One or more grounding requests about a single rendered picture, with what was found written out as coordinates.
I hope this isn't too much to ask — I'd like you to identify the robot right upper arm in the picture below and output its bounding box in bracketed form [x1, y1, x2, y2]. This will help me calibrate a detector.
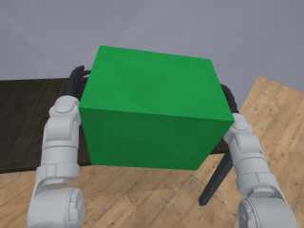
[238, 198, 297, 228]

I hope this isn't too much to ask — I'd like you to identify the robot left upper arm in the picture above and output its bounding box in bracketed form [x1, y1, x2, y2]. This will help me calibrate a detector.
[28, 186, 86, 228]

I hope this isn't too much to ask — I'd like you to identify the right robot forearm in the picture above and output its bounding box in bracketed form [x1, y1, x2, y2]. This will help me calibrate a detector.
[222, 113, 298, 228]

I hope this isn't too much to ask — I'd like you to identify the left robot forearm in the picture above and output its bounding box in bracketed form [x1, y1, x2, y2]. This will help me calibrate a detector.
[27, 95, 81, 228]

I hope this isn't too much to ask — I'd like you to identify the right robot hand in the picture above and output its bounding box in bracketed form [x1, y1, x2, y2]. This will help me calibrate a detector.
[220, 84, 238, 114]

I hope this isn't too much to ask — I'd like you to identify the carton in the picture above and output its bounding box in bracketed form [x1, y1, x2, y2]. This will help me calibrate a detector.
[78, 45, 235, 171]

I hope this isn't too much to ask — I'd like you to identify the table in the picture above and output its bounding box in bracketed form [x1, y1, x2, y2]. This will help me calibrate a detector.
[0, 77, 239, 206]

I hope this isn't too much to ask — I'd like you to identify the left robot hand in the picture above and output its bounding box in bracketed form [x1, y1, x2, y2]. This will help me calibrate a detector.
[63, 66, 91, 102]

